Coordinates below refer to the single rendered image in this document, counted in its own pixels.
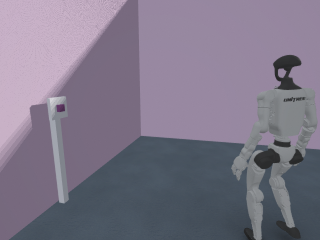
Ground left robot forearm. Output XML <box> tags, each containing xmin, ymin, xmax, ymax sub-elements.
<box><xmin>239</xmin><ymin>121</ymin><xmax>262</xmax><ymax>160</ymax></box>

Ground left robot foot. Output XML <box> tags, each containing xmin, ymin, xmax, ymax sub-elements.
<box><xmin>244</xmin><ymin>228</ymin><xmax>262</xmax><ymax>240</ymax></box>

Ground robot right upper arm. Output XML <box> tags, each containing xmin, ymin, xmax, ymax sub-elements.
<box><xmin>302</xmin><ymin>87</ymin><xmax>318</xmax><ymax>128</ymax></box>

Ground left robot hand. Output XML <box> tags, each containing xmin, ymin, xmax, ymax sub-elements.
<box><xmin>231</xmin><ymin>155</ymin><xmax>248</xmax><ymax>181</ymax></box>

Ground robot right thigh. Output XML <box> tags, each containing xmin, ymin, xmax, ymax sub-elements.
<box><xmin>269</xmin><ymin>148</ymin><xmax>304</xmax><ymax>189</ymax></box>

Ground right robot forearm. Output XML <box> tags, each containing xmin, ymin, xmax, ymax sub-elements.
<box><xmin>296</xmin><ymin>125</ymin><xmax>317</xmax><ymax>150</ymax></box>

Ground robot left upper arm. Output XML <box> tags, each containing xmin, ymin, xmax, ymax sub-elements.
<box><xmin>256</xmin><ymin>89</ymin><xmax>275</xmax><ymax>134</ymax></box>

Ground button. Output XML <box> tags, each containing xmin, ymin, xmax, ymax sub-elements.
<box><xmin>56</xmin><ymin>104</ymin><xmax>65</xmax><ymax>112</ymax></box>

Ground right robot hand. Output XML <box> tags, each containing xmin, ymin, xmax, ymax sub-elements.
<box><xmin>293</xmin><ymin>146</ymin><xmax>306</xmax><ymax>166</ymax></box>

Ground panel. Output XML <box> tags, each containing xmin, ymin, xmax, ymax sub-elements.
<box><xmin>46</xmin><ymin>96</ymin><xmax>69</xmax><ymax>203</ymax></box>

